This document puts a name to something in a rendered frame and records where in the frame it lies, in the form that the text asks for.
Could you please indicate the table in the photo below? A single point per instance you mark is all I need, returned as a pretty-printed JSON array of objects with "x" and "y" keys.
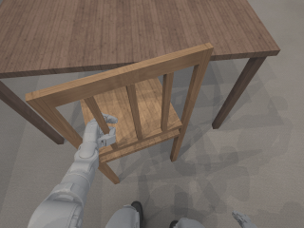
[{"x": 45, "y": 37}]

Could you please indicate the robot left upper arm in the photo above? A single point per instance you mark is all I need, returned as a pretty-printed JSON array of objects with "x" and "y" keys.
[{"x": 58, "y": 214}]

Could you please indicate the robot left shin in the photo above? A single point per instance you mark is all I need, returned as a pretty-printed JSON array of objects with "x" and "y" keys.
[{"x": 128, "y": 206}]

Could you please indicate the chair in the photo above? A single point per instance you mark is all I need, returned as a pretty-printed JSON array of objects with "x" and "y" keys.
[{"x": 135, "y": 96}]

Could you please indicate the right robot thigh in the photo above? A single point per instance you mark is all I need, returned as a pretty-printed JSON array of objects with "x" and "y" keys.
[{"x": 188, "y": 223}]

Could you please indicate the robot right hand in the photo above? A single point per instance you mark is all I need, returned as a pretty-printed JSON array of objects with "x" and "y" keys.
[{"x": 243, "y": 220}]

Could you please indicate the left robot forearm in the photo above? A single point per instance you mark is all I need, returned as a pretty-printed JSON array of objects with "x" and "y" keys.
[{"x": 78, "y": 179}]

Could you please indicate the robot left hand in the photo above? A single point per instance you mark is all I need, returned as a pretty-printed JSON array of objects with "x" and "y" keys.
[{"x": 93, "y": 133}]

